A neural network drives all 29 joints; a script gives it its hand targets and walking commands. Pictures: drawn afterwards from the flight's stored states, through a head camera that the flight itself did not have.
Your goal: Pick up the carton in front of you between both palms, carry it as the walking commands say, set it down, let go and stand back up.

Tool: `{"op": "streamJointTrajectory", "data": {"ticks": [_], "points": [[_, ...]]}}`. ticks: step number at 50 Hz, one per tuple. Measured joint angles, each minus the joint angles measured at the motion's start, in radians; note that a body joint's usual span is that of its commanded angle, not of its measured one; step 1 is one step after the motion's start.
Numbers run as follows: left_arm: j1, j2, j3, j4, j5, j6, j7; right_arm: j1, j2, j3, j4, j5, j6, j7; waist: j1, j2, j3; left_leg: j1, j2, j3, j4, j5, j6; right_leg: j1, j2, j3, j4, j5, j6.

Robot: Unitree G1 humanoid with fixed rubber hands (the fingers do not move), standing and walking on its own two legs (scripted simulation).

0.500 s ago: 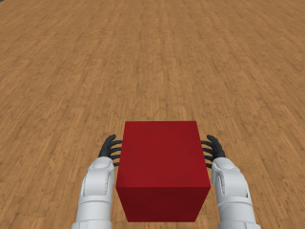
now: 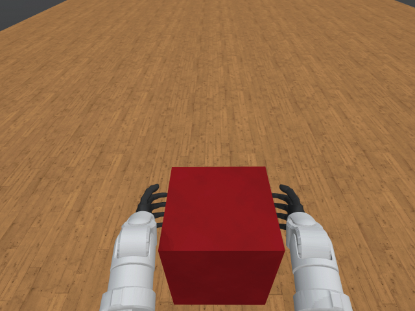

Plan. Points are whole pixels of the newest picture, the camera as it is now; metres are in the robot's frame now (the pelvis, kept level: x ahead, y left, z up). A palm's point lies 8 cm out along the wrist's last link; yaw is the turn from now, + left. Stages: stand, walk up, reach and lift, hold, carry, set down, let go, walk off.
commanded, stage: hold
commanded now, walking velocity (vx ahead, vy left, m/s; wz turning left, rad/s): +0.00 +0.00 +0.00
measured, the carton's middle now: (218, 236) +0.31 +0.00 -0.04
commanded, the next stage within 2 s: set down in 0.56 s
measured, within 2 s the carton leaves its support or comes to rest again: neither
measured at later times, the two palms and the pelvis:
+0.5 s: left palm (145, 214) +0.30 +0.15 +0.05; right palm (293, 212) +0.31 -0.15 +0.05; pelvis +0.01 -0.01 +0.00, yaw +1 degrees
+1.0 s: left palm (152, 217) +0.35 +0.16 -0.03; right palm (276, 215) +0.36 -0.14 -0.04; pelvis +0.01 +0.00 -0.02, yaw +0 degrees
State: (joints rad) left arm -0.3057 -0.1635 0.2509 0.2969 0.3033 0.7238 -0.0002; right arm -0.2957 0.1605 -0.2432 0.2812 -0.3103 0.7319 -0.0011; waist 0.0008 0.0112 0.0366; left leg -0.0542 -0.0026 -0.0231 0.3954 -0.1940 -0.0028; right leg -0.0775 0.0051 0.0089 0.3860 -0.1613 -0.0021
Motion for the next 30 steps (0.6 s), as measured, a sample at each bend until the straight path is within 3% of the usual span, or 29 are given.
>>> {"op": "streamJointTrajectory", "data": {"ticks": [15,30], "points": [[-0.046,-0.014,0.067,0.069,0.037,-0.014,-0.017,-0.049,0.014,-0.059,0.067,-0.033,-0.007,0.022,-0.004,-0.001,-0.021,-0.007,-0.016,-0.051,0.04,-0.013,-0.002,-0.002,0.025,0.029,0.044,-0.02,-0.011],[-0.024,-0.007,0.025,0.029,0.013,-0.002,0.001,-0.025,0.007,-0.027,0.034,-0.012,-0.004,0.0,0.003,-0.001,-0.019,0.014,-0.018,-0.055,-0.004,-0.022,-0.002,0.018,0.028,0.043,0.0,-0.03,-0.008]]}}
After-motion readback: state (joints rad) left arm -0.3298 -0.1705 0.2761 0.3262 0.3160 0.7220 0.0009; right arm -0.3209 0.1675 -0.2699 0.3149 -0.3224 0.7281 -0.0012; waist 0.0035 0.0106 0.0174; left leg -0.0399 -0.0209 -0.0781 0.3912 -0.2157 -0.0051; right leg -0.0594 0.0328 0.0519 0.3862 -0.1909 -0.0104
